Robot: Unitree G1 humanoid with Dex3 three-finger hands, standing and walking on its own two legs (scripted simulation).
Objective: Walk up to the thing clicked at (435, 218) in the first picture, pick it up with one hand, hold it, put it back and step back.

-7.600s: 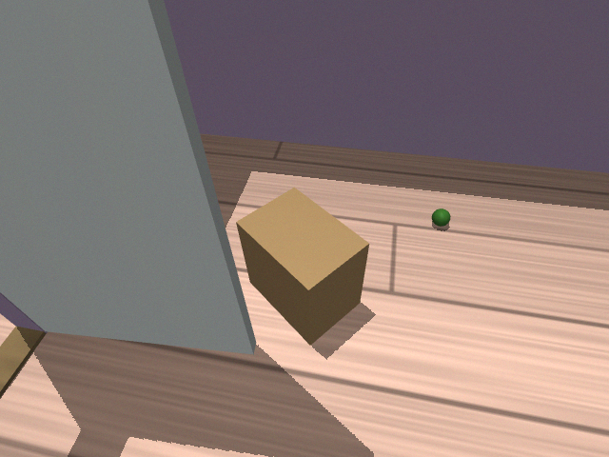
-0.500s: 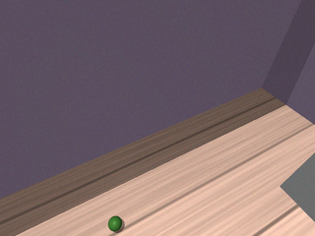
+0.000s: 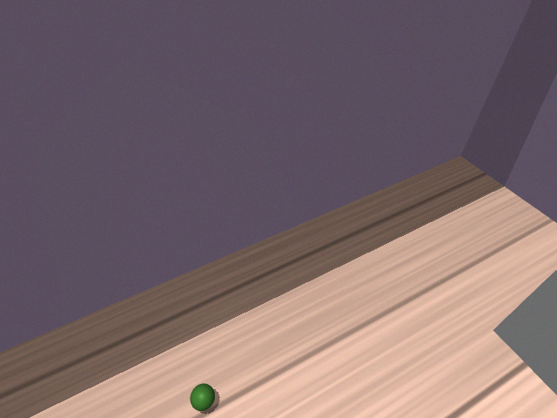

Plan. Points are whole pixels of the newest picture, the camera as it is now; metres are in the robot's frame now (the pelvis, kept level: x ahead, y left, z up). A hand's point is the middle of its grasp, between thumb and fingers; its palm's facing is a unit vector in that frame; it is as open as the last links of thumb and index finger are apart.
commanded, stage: stand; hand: left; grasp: from above
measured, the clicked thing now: (202, 397) +0.36 +0.29 -0.74
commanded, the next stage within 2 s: rise first in 0.48 s
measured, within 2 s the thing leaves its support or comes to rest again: neither
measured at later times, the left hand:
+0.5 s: hand out of the picture +0.08 +0.26 -0.15, palm faces -0.03 -0.94 -0.35, open 7.4 cm
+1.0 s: hand out of the picture +0.13 +0.27 -0.19, palm faces -0.09 -0.91 -0.41, open 12.2 cm
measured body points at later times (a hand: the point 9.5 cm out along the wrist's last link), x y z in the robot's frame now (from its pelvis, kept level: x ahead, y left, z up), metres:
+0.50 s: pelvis +0.00 +0.00 +0.00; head +0.01 +0.00 +0.45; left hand +0.08 +0.30 -0.13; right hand +0.07 -0.30 -0.14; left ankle -0.02 +0.14 -0.75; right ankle +0.01 -0.11 -0.75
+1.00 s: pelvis -0.02 +0.02 -0.04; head +0.06 +0.02 +0.40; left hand +0.14 +0.31 -0.16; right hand +0.09 -0.24 -0.16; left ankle -0.02 +0.14 -0.75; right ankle +0.01 -0.11 -0.75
